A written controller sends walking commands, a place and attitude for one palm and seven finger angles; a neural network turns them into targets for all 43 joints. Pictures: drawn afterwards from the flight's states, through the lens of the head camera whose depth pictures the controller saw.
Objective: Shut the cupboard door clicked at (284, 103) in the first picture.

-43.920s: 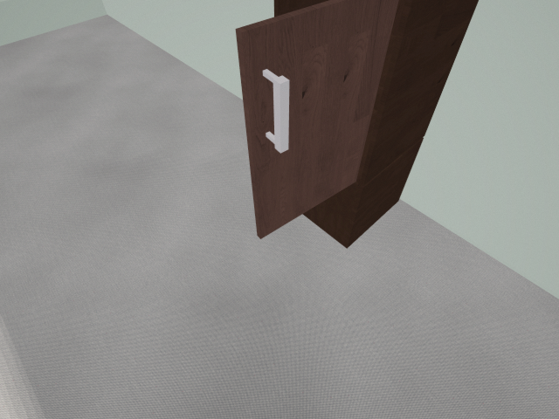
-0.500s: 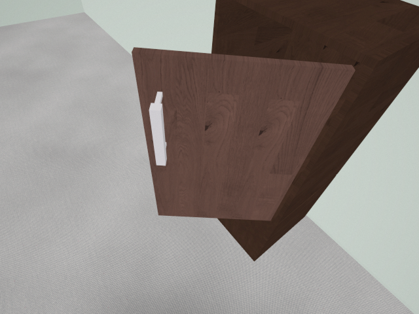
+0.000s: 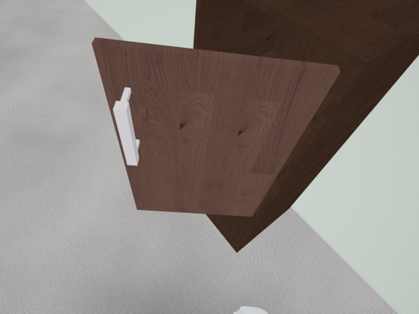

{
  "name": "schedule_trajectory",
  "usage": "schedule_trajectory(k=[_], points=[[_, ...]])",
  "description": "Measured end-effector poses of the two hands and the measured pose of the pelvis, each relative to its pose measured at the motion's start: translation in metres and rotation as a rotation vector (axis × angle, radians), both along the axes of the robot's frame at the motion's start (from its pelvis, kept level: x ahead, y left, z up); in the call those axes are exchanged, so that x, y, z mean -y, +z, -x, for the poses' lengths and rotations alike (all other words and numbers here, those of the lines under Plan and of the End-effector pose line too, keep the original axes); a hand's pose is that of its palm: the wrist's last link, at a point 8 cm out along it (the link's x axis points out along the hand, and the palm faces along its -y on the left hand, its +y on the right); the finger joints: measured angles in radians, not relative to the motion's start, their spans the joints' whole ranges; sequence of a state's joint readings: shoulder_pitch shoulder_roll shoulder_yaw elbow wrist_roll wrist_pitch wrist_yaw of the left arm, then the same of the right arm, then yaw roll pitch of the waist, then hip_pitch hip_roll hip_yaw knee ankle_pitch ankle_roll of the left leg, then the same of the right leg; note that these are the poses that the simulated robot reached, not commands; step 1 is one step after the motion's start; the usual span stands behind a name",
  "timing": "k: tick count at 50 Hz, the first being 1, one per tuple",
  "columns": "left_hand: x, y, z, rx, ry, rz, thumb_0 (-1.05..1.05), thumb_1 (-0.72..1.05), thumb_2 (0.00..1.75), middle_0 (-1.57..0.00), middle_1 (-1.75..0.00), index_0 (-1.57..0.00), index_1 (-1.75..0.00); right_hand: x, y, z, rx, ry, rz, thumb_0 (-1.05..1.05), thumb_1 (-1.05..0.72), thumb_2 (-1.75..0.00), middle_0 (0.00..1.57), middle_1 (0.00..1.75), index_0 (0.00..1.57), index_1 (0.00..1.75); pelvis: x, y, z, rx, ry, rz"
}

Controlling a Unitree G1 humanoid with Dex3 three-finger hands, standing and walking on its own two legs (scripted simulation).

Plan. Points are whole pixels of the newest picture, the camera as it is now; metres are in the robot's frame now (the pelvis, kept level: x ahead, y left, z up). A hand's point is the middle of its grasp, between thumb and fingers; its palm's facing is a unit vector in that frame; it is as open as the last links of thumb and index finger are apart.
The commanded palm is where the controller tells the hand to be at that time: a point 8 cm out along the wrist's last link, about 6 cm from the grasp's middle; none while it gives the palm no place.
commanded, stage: come to a stop and stand still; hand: left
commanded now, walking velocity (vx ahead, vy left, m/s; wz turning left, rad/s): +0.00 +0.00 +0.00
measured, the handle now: (130, 129) +0.42 +0.19 +0.09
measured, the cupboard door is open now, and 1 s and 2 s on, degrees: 51 51 51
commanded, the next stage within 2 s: look again from close up in 0.92 s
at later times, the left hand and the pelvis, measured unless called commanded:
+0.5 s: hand out of the picture +0.01 +0.12 -0.18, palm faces +0.05 -0.98 -0.17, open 7.2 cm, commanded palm none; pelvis +0.00 -0.06 +0.00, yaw +1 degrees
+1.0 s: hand out of the picture +0.01 +0.15 -0.18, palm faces +0.02 -0.97 -0.23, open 7.4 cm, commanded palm none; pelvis -0.01 -0.04 -0.01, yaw +1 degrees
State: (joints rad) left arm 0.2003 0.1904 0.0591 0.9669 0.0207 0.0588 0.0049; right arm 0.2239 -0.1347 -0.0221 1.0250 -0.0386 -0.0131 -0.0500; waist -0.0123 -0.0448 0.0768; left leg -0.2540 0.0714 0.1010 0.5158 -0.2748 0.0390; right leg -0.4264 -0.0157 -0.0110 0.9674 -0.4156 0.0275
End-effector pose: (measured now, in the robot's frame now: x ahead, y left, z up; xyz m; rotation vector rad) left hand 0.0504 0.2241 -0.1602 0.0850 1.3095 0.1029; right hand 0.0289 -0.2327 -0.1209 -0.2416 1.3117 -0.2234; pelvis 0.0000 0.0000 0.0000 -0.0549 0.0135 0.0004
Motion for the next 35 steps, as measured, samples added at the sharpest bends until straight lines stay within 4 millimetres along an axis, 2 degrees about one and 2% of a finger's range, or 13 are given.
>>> schedule_trajectory(k=[4,7,10,16,29,35], points=[[0.014,0.008,-0.007,0.031,-0.008,-0.02,0.0,0.92,0.9,-0.2,-0.29,-0.2,-0.3,0.015,-0.007,0.014,-0.037,-0.014,-0.034,0.0,-0.92,-0.9,0.2,0.3,0.2,0.3,0.015,0.0,0.003,-0.001,0.011,-0.005],[0.026,0.005,-0.007,0.061,-0.013,-0.053,0.0,0.92,0.9,-0.2,-0.29,-0.2,-0.3,0.028,-0.023,0.023,-0.053,-0.033,-0.067,0.01,-0.92,-0.9,0.2,0.3,0.2,0.3,0.032,-0.01,0.003,0.001,0.009,-0.05],[0.035,0.009,0.001,0.042,-0.019,-0.078,0.0,0.93,0.9,-0.2,-0.29,-0.2,-0.3,0.036,-0.03,0.028,-0.065,-0.052,-0.092,0.01,-0.92,-0.9,0.2,0.3,0.2,0.3,0.041,-0.01,0.004,0.015,0.012,-0.044],[0.045,0.012,0.017,0.011,-0.01,-0.08,0.0,0.94,0.9,-0.2,-0.29,-0.2,-0.3,0.037,-0.028,0.034,-0.066,-0.046,-0.123,0.01,-0.92,-0.9,0.2,0.3,0.2,0.3,0.052,-0.006,0.003,0.031,0.013,-0.053],[0.065,0.008,0.069,-0.089,0.03,-0.041,0.0,0.93,0.9,-0.2,-0.29,-0.2,-0.3,0.035,-0.025,0.045,-0.109,-0.013,-0.131,0.01,-0.92,-0.9,0.2,0.3,0.2,0.3,0.054,-0.002,0.007,0.028,0.018,-0.039],[0.056,0.006,0.081,-0.115,0.014,-0.046,0.0,0.91,0.9,-0.2,-0.3,-0.2,-0.3,0.031,-0.032,0.034,-0.032,0.002,-0.129,0.01,-0.92,-0.9,0.2,0.3,0.2,0.3,0.042,-0.009,0.01,0.03,0.021,-0.044]])
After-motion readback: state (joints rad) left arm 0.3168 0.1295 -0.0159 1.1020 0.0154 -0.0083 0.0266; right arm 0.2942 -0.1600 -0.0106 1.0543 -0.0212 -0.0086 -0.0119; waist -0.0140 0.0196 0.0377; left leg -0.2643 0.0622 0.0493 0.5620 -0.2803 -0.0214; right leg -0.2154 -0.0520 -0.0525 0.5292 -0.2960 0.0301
